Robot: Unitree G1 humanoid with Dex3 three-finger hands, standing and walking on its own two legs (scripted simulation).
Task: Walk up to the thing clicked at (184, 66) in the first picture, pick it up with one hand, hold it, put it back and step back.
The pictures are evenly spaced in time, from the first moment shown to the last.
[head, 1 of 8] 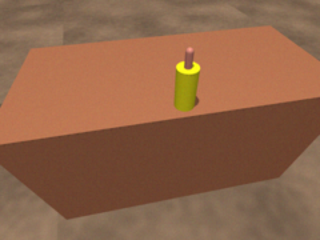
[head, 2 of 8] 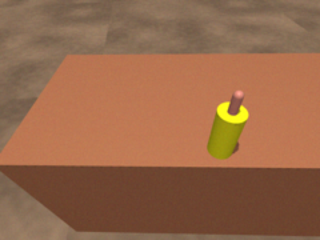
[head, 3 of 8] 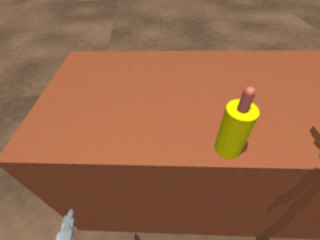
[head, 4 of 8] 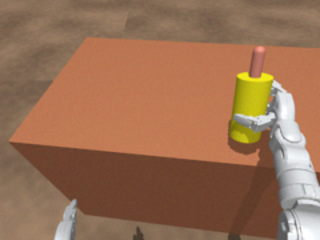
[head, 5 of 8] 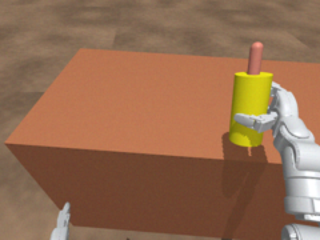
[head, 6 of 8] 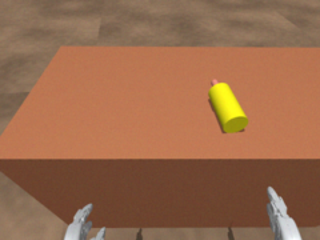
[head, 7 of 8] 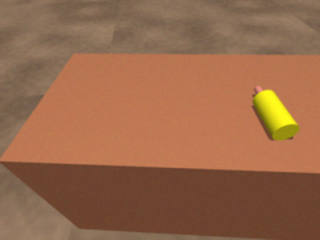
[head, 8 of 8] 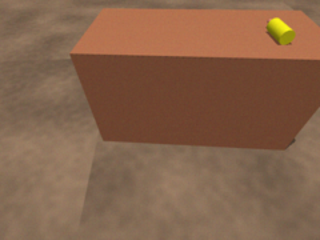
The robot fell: no
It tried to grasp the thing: yes
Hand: right
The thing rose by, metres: 0.21
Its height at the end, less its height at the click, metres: -0.07
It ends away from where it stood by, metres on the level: 0.46
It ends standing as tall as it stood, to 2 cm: no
